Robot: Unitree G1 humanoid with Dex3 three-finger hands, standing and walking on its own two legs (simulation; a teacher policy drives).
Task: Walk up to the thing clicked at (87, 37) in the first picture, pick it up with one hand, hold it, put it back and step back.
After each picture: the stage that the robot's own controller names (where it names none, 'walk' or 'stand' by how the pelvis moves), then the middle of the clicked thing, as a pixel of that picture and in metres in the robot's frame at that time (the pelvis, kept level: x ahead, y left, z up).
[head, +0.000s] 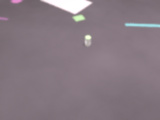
stand; (87, 41) +1.50 -0.03 -0.72
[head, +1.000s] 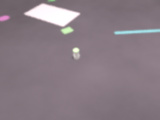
walk; (76, 53) +1.37 +0.20 -0.70
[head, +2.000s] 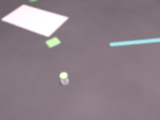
walk; (64, 78) +0.88 +0.28 -0.71
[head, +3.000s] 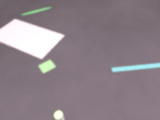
walk; (59, 117) +0.54 +0.25 -0.72
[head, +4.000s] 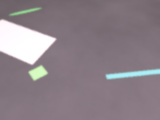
stand; out of the picture +0.43 +0.21 -0.72
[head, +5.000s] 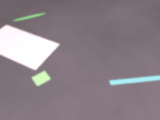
stand; out of the picture +0.41 +0.21 -0.73
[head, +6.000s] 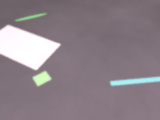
stand; out of the picture +0.40 +0.21 -0.73
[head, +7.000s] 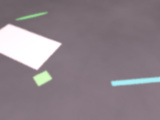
stand; out of the picture +0.39 +0.21 -0.73
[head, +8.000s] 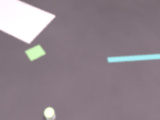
go down; (50, 114) +0.42 +0.21 -0.68
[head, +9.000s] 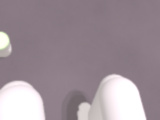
go down; (1, 45) +0.48 +0.26 -0.28
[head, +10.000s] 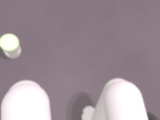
close in; (11, 47) +0.48 +0.26 -0.29
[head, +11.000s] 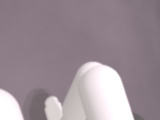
close; out of the picture +0.46 +0.31 -0.23
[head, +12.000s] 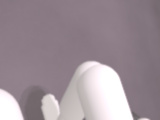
close; out of the picture +0.44 +0.30 -0.23
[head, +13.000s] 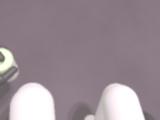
lift; (4, 66) +0.37 +0.27 -0.09
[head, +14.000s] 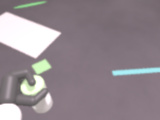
hold; (38, 95) +0.32 +0.16 +0.03
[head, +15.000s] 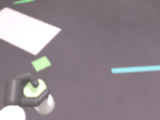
hold; (40, 97) +0.32 +0.16 -0.02
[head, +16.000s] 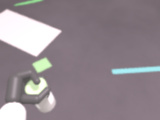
hold; (41, 95) +0.33 +0.16 -0.02
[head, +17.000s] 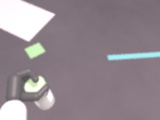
crouch; (40, 93) +0.34 +0.16 -0.07
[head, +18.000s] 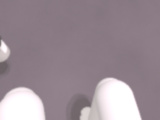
lower; out of the picture +0.47 +0.25 -0.13
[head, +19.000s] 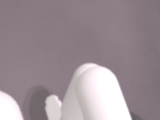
lower; out of the picture +0.43 +0.32 -0.24
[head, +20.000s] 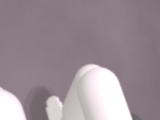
lower; out of the picture +0.43 +0.32 -0.24
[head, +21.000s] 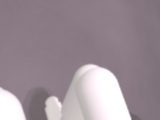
lower; out of the picture +0.43 +0.32 -0.24
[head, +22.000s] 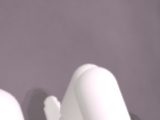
lower; out of the picture +0.42 +0.32 -0.24
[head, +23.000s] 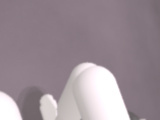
open; out of the picture +0.43 +0.32 -0.23
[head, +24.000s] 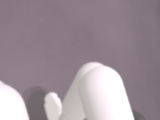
rise; out of the picture +0.42 +0.31 -0.23
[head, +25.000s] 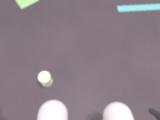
walk; (45, 79) +0.44 +0.22 -0.46
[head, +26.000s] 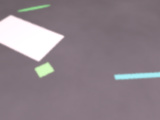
stand; out of the picture +0.39 +0.18 -0.66
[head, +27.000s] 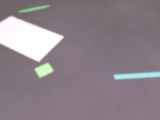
stand; out of the picture +0.39 +0.19 -0.67
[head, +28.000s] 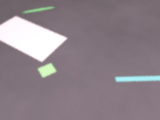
stand; out of the picture +0.40 +0.18 -0.69
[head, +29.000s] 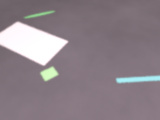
stand; out of the picture +0.41 +0.19 -0.72
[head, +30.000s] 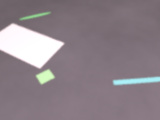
stand; out of the picture +0.38 +0.20 -0.73
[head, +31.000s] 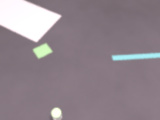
walk; (56, 114) +0.43 +0.17 -0.70
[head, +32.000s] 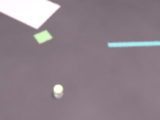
walk; (58, 91) +0.60 +0.16 -0.71
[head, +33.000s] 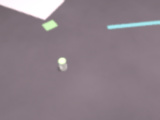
walk; (62, 64) +0.92 +0.26 -0.69
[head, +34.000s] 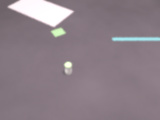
stand; (68, 68) +1.01 +0.17 -0.71
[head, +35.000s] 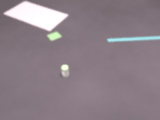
stand; (65, 71) +1.02 +0.19 -0.72
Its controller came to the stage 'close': yes
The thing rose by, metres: 0.69
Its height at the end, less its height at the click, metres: +0.00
